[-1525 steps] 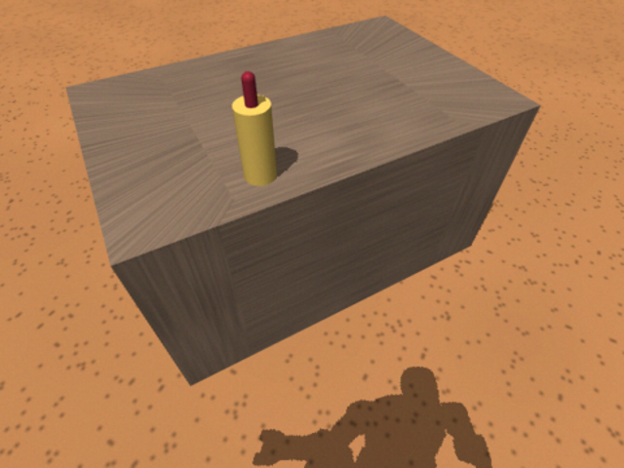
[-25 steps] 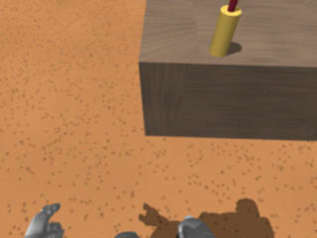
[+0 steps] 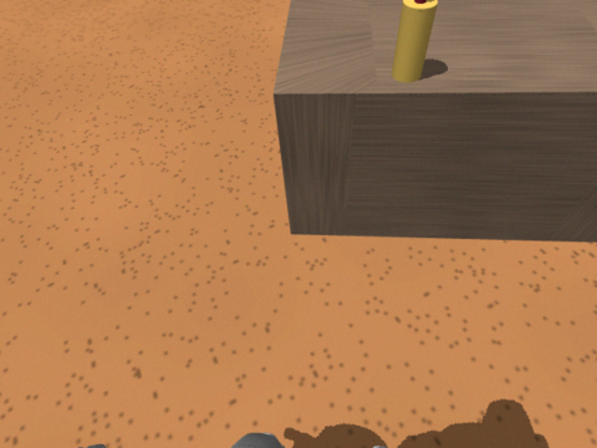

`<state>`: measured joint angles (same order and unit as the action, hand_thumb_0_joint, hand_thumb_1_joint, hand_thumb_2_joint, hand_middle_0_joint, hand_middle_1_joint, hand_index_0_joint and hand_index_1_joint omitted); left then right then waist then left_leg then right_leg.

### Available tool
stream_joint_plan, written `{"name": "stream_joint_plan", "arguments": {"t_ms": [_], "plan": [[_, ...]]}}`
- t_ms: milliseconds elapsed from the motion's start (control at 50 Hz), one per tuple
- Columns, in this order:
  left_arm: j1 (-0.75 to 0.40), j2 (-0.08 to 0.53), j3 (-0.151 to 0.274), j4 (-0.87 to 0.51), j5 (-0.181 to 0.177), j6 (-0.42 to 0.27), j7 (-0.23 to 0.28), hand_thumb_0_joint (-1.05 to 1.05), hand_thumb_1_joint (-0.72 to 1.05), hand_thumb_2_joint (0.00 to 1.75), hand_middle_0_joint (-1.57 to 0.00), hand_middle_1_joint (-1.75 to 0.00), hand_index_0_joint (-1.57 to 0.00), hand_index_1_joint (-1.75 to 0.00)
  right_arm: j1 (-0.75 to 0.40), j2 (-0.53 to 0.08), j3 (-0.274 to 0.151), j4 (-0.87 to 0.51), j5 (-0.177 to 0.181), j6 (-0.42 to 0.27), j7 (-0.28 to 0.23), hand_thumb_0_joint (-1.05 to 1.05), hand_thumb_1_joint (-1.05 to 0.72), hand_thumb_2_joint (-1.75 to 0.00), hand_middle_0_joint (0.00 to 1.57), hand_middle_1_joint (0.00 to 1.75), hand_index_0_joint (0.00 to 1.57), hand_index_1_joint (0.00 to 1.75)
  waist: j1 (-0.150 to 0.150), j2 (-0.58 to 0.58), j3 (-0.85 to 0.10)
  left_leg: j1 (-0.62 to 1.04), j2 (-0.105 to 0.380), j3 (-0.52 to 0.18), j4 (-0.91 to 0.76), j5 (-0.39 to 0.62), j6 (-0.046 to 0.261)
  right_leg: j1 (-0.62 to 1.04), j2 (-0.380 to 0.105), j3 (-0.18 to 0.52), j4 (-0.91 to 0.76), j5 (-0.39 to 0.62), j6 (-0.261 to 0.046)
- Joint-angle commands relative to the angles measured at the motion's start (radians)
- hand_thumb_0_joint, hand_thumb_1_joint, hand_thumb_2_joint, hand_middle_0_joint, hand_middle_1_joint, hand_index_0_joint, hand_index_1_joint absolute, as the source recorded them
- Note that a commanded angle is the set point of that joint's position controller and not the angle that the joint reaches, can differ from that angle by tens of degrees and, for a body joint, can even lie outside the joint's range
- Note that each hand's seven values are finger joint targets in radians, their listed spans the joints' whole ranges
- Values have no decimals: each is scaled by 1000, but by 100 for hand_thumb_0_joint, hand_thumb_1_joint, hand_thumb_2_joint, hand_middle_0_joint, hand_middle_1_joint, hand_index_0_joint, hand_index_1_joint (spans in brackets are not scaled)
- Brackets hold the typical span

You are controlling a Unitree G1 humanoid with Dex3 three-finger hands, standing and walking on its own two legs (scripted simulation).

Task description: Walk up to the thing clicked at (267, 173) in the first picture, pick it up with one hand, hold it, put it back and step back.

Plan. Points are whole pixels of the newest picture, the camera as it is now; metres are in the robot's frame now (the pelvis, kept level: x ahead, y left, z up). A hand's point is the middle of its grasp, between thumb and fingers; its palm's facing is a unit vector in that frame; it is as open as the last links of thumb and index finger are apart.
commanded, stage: step back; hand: right
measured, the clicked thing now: (415, 27) +1.03 -0.22 +0.02
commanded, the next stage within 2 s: stand in 0.96 s
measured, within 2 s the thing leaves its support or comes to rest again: neither
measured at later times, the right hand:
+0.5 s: hand out of the picture +0.05 -0.25 -0.14, palm faces -0.06 +0.93 -0.37, open 7.4 cm
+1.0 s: hand out of the picture +0.11 -0.22 -0.14, palm faces +0.01 +0.94 -0.33, open 7.4 cm
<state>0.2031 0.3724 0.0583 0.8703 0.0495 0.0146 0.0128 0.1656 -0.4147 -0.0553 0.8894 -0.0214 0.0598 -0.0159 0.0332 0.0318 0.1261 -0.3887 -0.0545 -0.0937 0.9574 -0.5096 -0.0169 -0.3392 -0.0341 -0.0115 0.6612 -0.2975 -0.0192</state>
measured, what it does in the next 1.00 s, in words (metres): steps on the spot: left foot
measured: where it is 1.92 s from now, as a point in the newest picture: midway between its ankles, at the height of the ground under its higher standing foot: outside the picture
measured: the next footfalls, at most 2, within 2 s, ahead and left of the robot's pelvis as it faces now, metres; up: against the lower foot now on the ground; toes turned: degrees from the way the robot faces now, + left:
left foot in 0.08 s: +0.01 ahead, +0.15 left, +0.00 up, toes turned +1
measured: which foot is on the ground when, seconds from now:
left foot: up 0.00-0.06, down 0.08-1.00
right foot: down 0.00-1.00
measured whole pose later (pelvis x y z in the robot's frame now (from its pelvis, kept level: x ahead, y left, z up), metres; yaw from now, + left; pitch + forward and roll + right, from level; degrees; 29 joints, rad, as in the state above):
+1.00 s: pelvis +0.00 +0.03 +0.01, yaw +0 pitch -2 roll +0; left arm 0.06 0.36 0.01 1.06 0.01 -0.03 0.01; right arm 0.07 -0.34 -0.04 1.07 -0.01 -0.01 0.00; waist 0.00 0.01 0.06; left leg -0.16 0.01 0.01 0.52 -0.33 0.00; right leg -0.20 -0.02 0.02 0.53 -0.29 0.03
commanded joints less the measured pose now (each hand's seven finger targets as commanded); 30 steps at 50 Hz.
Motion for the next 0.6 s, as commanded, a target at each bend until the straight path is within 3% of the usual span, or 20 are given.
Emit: {"name": "stream_joint_plan", "arguments": {"t_ms": [0, 40, 60, 80, 100, 140, 200, 260, 280, 300, 320, 340, 380, 420, 480, 500, 520, 540, 560, 580], "plan": [[-18, 294, 82, -65, -8, -18, 10, 0, 90, 90, -20, -30, -20, -30, -8, -155, -48, -45, -12, -47, 7, 0, -90, -90, 20, 30, 20, 30, 16, -242, -144, 88, 35, 91, -361, -16, 20, 114, -226, 282, -240, -96, -170], [-32, 247, 55, -61, -12, -12, 4, 0, 90, 90, -20, -30, -20, -30, 66, -154, -59, 16, -12, -57, 10, 0, -90, -90, 20, 30, 20, 30, -24, -170, -133, 300, 22, 87, -577, 131, 51, -44, -164, 203, -185, -197, -95], [-12, 197, 40, -60, -15, -11, 1, 0, 90, 90, -20, -30, -20, -30, 103, -199, -73, 23, -32, -65, 8, 0, -90, -90, 20, 30, 20, 30, -43, -9, -160, 400, 157, -155, -652, -36, 86, -196, -110, 150, -28, -240, -50], [-67, 179, 34, -57, -35, -14, 1, 0, 90, 90, -20, -30, -20, -30, 23, -287, -74, 0, -28, -70, 12, 0, -90, -90, 20, 30, 20, 30, -54, 175, -111, 205, 376, -461, -766, -359, 205, -232, 31, -8, 116, -291, 5], [-105, 257, 62, -35, -20, -19, 4, 0, 90, 90, -20, -30, -20, -30, -38, -304, -79, -13, -19, -75, 17, 0, -90, -90, 20, 30, 20, 30, -58, 107, -33, -5, 422, -486, -792, -399, 266, -114, -6, 87, 229, -287, 8], [-38, 214, 52, -3, -38, -26, -15, 0, 90, 90, -20, -30, -20, -30, -101, -201, -42, -12, -25, -95, 11, 0, -90, -90, 20, 30, 20, 30, 0, 17, -37, 98, 280, -238, -695, -82, 193, -97, 2, 107, 205, -148, 1], [-17, 197, 51, 31, -34, -42, -25, 0, 90, 90, -20, -30, -20, -30, -91, -202, -49, 10, -26, -89, 20, 0, -90, -90, 20, 30, 20, 30, -21, 125, -62, 73, 236, -130, -664, -60, 161, 60, 16, 6, -26, -128, 11], [29, 188, 56, 75, -18, -55, -12, 0, 90, 90, -20, -30, -20, -30, -82, -167, -35, 6, -13, -65, 26, 0, -90, -90, 20, 30, 20, 30, 9, 96, -56, -34, 201, -69, -564, -99, 112, 267, 60, -11, -239, -30, -8], [26, 225, 63, 77, -13, -58, -6, 0, 90, 90, -20, -30, -20, -30, -73, -124, -25, 0, -6, -65, 26, 0, -90, -90, 20, 30, 20, 30, 14, 0, -54, -121, 147, -38, -508, -131, 68, 288, -6, 138, -263, -107, -37], [37, 268, 68, 80, -10, -60, -6, 0, 90, 90, -20, -30, -20, -30, -80, -123, -26, 6, -5, -59, 23, 0, -90, -90, 20, 30, 20, 30, 18, -79, -27, -121, 85, -10, -386, -140, 44, 165, -134, 363, -372, -423, -92], [17, 301, 70, 76, -5, -67, -8, 0, 90, 90, -20, -30, -20, -30, -60, -136, -35, 21, -5, -57, 24, 0, -90, -90, 20, 30, 20, 30, 7, -149, -19, -52, 39, 25, -194, -56, 29, 66, -257, 516, -478, -601, -156], [-41, 306, 74, 53, -8, -72, -5, 0, 90, 90, -20, -30, -20, -30, -24, -149, -39, 33, -7, -59, 23, 0, -90, -90, 20, 30, 20, 30, -12, -124, 9, -65, 71, -3, -138, -13, 23, 42, -301, 543, -480, -566, -191], [-63, 283, 68, 44, -8, -77, -1, 0, 90, 90, -20, -30, -20, -30, 1, -153, -41, 46, -5, -72, 25, 0, -90, -90, 20, 30, 20, 30, -20, -118, -13, -20, 91, -4, -151, 23, 27, 16, -281, 454, -444, -418, -189], [-70, 269, 63, 51, -7, -71, -5, 0, 90, 90, -20, -30, -20, -30, 25, -139, -40, 61, -6, -78, 30, 0, -90, -90, 20, 30, 20, 30, -25, -152, -69, 49, 88, 39, -240, 31, 28, 21, -225, 341, -410, -328, -157], [-100, 220, 39, 46, -20, -57, -13, 0, 90, 90, -20, -30, -20, -30, 69, -121, -46, 94, -16, -93, 23, 0, -90, -90, 20, 30, 20, 30, -57, -140, -120, 247, 54, 80, -524, 191, 35, -22, -135, 181, -259, -95, -86], [-85, 195, 26, 44, -24, -56, -15, 0, 90, 90, -20, -30, -20, -30, 64, -144, -55, 89, -25, -96, 17, 0, -90, -90, 20, 30, 20, 30, -58, -82, -138, 286, 112, -4, -574, 182, 50, -47, -103, 142, -191, -29, -59], [-81, 146, 12, 42, -35, -52, -20, 0, 90, 90, -20, -30, -20, -30, 22, -187, -56, 78, -28, -103, 12, 0, -90, -90, 20, 30, 20, 30, -44, 45, -135, 249, 251, -227, -680, 45, 98, -92, -23, 81, -93, -72, -13], [-90, 177, 21, 63, -40, -46, -16, 0, 90, 90, -20, -30, -20, -30, -39, -220, -55, 67, -20, -103, 15, 0, -90, -90, 20, 30, 20, 30, -24, 68, -92, 128, 330, -290, -719, -83, 159, -24, 25, 12, -22, -158, 1], [-73, 191, 26, 77, -35, -49, -14, 0, 90, 90, -20, -30, -20, -30, -78, -214, -53, 63, -16, -103, 17, 0, -90, -90, 20, 30, 20, 30, -11, 51, -79, 81, 334, -255, -697, -35, 178, 45, 11, 25, -13, -140, 0], [-74, 181, 21, 75, -35, -53, -14, 0, 90, 90, -20, -30, -20, -30, -88, -196, -45, 61, -20, -105, 17, 0, -90, -90, 20, 30, 20, 30, -6, 50, -74, 126, 292, -185, -658, 108, 155, 36, 11, 24, -67, -106, -7]]}}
